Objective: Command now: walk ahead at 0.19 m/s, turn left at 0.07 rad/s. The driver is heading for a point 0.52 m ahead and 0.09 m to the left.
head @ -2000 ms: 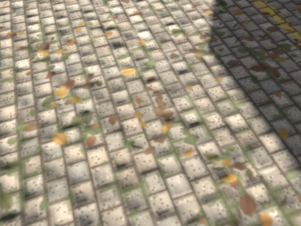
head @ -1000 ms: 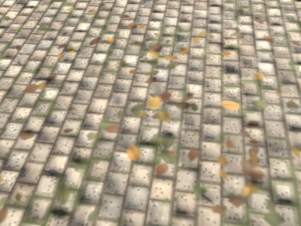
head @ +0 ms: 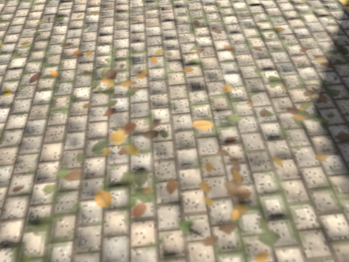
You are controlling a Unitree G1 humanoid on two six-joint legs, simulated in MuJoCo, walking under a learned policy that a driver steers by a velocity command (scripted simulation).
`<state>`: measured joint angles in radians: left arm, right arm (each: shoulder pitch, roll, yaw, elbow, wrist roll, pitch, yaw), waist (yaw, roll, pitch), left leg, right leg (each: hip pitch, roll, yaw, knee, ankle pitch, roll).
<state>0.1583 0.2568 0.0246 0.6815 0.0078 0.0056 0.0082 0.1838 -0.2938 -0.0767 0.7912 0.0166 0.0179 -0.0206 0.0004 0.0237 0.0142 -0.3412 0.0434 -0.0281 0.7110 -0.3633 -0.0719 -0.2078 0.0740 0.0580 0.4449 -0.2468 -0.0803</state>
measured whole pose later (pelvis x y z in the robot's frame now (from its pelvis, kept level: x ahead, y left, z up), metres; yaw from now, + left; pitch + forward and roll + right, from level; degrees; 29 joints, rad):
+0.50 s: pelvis +0.17 +0.03 -0.01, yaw +13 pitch +2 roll -1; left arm 0.02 0.29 0.05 0.64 -0.02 -0.10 -0.05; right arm 0.45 -0.28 -0.06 0.82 0.02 -0.05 -0.02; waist -0.10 -0.03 0.03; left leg 0.07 -0.01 -0.15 0.28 -0.39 0.02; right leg -0.54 0.00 0.02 0.52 -0.02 0.02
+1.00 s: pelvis +0.41 +0.07 -0.01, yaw +14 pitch +1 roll -3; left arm 0.31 0.28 0.04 0.84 -0.01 -0.06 -0.01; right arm 0.09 -0.26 -0.03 0.69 -0.01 -0.07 0.02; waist 0.07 0.04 0.03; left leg -0.46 0.03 -0.04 0.49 0.05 0.02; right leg -0.07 0.06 -0.02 0.38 -0.33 -0.02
